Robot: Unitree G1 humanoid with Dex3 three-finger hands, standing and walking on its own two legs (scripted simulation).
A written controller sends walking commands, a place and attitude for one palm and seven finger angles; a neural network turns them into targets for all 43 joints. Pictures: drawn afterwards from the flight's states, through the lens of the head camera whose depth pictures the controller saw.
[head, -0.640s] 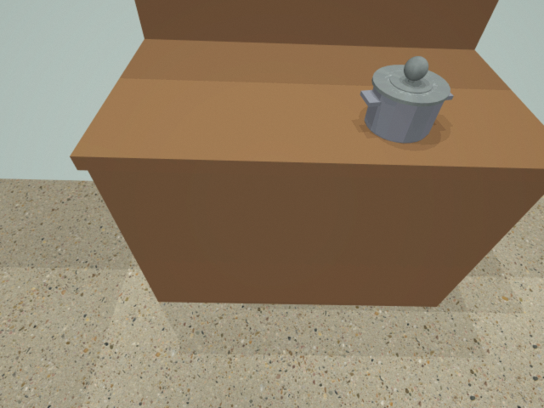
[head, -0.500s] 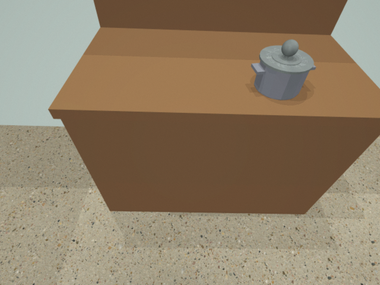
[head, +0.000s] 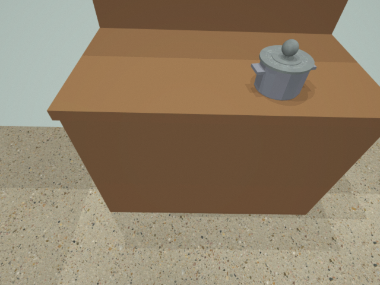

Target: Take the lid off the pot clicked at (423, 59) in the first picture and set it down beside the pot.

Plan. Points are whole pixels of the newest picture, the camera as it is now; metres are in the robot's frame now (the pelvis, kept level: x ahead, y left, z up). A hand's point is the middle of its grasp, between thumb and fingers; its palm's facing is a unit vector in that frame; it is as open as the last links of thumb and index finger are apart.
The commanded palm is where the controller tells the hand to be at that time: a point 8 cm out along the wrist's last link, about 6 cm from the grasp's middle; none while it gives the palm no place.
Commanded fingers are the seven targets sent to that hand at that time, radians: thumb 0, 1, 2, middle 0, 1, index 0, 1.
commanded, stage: walk to a spot facing it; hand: left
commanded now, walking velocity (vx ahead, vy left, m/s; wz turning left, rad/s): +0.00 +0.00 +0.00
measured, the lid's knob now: (290, 47) +0.76 -0.26 +0.15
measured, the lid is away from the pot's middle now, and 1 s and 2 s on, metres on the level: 0.00 0.00 0.00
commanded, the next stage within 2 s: none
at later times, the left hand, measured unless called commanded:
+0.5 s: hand out of the picture +0.04 +0.16 -0.17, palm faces -0.06 -0.96 -0.27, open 7.4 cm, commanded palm none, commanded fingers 0.00 0.90 0.90 -0.20 -0.30 -0.20 -0.30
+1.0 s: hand (116, 274) +0.18 +0.19 -0.17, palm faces -0.35 -0.90 -0.24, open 7.4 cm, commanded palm none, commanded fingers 0.00 0.90 0.90 -0.20 -0.30 -0.20 -0.30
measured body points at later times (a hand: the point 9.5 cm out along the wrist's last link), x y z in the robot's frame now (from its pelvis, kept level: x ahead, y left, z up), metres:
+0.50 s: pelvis +0.00 -0.03 -0.01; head +0.03 -0.06 +0.43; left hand +0.05 +0.21 -0.15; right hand +0.01 -0.28 -0.18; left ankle -0.03 +0.10 -0.70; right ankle -0.01 -0.12 -0.74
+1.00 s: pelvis +0.02 +0.01 +0.00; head +0.07 +0.02 +0.44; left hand +0.20 +0.24 -0.15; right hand +0.02 -0.26 -0.12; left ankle +0.06 +0.13 -0.74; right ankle -0.05 -0.10 -0.67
